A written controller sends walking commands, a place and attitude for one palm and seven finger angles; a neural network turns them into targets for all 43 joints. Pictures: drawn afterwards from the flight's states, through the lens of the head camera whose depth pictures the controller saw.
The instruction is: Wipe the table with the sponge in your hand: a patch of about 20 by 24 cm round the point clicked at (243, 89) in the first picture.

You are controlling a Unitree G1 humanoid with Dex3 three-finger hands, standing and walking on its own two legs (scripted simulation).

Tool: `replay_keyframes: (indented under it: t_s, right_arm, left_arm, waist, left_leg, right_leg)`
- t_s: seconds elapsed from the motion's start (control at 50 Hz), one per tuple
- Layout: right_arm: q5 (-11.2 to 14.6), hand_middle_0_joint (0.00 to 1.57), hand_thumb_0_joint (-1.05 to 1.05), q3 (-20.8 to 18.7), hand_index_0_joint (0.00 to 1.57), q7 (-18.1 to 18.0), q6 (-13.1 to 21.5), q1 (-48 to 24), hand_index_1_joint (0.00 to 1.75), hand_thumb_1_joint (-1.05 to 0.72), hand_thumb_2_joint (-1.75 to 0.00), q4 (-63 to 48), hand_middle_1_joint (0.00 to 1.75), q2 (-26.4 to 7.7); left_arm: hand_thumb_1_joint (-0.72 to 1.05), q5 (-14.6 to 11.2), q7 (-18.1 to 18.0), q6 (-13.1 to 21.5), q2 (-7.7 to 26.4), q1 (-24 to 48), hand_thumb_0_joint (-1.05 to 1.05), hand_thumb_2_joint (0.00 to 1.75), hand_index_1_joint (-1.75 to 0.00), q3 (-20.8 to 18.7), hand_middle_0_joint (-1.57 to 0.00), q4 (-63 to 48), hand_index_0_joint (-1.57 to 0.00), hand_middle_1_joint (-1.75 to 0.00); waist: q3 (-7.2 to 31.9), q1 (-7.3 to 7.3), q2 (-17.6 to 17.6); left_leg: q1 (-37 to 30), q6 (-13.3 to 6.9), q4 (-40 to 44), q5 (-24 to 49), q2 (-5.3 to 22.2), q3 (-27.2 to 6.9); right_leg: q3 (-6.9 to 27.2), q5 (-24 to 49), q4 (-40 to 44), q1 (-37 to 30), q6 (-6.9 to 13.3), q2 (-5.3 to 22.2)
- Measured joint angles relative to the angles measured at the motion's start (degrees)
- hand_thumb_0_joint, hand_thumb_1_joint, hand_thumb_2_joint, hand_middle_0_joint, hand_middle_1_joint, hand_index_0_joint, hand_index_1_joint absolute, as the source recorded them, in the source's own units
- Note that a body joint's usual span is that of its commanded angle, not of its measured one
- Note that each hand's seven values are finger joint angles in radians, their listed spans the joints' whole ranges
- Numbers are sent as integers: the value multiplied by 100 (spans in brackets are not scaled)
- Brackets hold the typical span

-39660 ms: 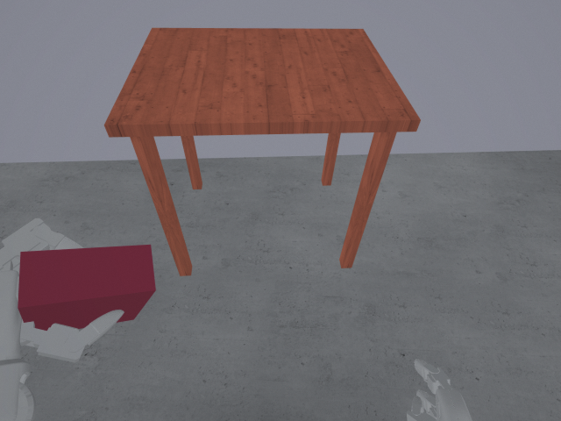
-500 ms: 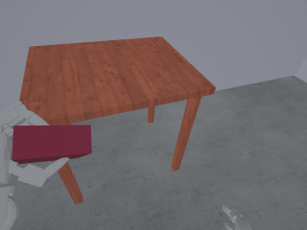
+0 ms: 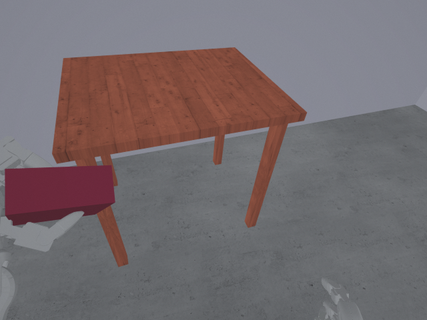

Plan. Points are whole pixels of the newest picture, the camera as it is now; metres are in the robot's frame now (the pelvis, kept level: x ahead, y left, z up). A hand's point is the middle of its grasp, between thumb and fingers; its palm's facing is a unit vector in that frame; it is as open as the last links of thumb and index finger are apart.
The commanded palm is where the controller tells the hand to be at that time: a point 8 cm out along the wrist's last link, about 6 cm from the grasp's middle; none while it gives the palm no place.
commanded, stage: stop stepping back and stand still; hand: left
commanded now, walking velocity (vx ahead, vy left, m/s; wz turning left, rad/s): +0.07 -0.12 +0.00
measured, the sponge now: (73, 195) +0.23 +0.22 +0.19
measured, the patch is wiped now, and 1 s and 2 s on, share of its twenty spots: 1.00 1.00 1.00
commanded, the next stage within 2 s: stand and wait in 0.10 s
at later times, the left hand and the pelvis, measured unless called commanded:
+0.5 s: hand (46, 177) +0.25 +0.26 +0.20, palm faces +0.44 -0.83 -0.34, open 9.3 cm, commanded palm +0.19 +0.30 +0.22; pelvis +0.04 +0.01 +0.01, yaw +1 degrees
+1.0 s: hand (37, 176) +0.25 +0.27 +0.20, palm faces +0.44 -0.84 -0.33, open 9.3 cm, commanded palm +0.20 +0.31 +0.22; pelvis +0.04 +0.03 +0.01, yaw +1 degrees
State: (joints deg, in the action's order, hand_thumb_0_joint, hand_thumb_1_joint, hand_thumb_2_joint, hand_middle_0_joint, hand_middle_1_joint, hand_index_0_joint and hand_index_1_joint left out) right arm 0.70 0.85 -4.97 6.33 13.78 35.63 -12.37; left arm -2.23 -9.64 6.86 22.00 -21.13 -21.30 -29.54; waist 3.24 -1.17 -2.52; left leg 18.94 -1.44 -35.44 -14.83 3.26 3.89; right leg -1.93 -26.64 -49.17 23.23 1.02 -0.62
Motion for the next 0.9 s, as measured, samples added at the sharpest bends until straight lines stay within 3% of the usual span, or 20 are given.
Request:
replay_keyframes:
  t_s: [0.04,0.08,0.14,0.18,0.26,0.3,0.36,0.46,0.56,0.7,0.9]
  right_arm:
    - [12,20,2,53,20,82,58,14,30,-90,-89,-6,30,98]
    - [2,20,2,129,20,159,49,68,30,-90,-89,-77,30,156]
    - [-17,21,2,139,20,261,-41,48,30,-90,-89,-72,30,162]
    - [-19,21,2,123,20,318,-102,3,30,-90,-89,138,30,149]
    - [-36,21,2,144,20,249,-156,19,30,-90,-89,136,30,62]
    - [-6,21,2,109,20,174,-151,-64,30,-90,-89,133,30,76]
    - [12,21,2,121,20,138,-102,-90,30,-90,-89,87,30,148]
    - [-20,21,2,138,20,245,-27,-183,30,-90,-89,60,30,166]
    - [-36,21,2,74,20,255,-58,-338,30,-90,-89,33,30,118]
    - [2,21,2,9,20,202,-163,-492,30,-90,-89,-122,30,72]
    - [-20,21,2,22,20,169,-233,-469,30,-90,-89,-162,30,48]
  left_arm:
    - [-48,-9,-1,-40,27,-52,-2,109,-142,-50,-79,74,-84,-140]
    - [-48,-11,12,-100,54,-168,-2,109,-142,-61,-79,30,-84,-141]
    - [-48,8,103,-94,17,-176,-2,109,-142,50,-79,-133,-83,-141]
    - [-48,6,161,-63,-107,-139,-2,109,-142,181,-79,-213,-84,-141]
    - [-48,-45,107,58,-200,-206,-2,109,-142,169,-79,-386,-84,-140]
    - [-48,-48,55,109,-150,-142,-2,109,-142,87,-79,-316,-84,-140]
    - [-48,3,23,68,-84,-110,-2,109,-142,-38,-79,-100,-84,-140]
    - [-48,13,29,65,-137,-222,-2,108,-142,-34,-79,-42,-84,-141]
    - [-48,-7,74,137,-177,-400,-2,108,-142,113,-79,-268,-84,-141]
    - [-48,-37,79,147,-34,-410,-2,108,-142,31,-79,-230,-84,-141]
    - [-48,-47,58,72,-151,-391,-2,108,-142,116,-79,-198,-84,-141]
  waist:
    - [22,-63,65]
    - [41,-94,171]
    - [-59,5,282]
    - [-113,110,269]
    - [-130,122,258]
    - [-238,116,211]
    - [-229,72,151]
    - [-210,38,285]
    - [-265,62,230]
    - [-287,82,222]
    - [-232,131,242]
  left_leg:
    - [-88,91,127,46,6,-18]
    - [-45,132,12,-113,57,-60]
    - [417,76,-1110,-895,79,-184]
    - [562,52,-1625,-1038,28,-209]
    - [54,-71,-187,-589,22,-214]
    - [37,32,-170,-130,-27,-169]
    - [-66,89,-10,-70,-121,-107]
    - [-114,115,200,-39,-51,-182]
    - [-241,95,401,-11,-90,-120]
    - [-322,76,540,28,-115,-99]
    - [-320,43,628,101,-130,-94]
  right_leg:
    - [-61,-16,253,-124,-26,24]
    - [-172,132,1054,-483,2,3]
    - [-248,1217,1454,-563,175,-57]
    - [-245,1194,1480,-631,152,-61]
    - [-213,1029,1454,-655,23,-39]
    - [-139,925,1323,-651,-52,13]
    - [24,982,1465,-735,-116,34]
    - [-38,1143,1966,-934,-47,-60]
    - [20,1177,2138,-1030,-80,-25]
    - [39,1225,2290,-1115,-113,-3]
    - [44,1342,2454,-1149,-141,7]
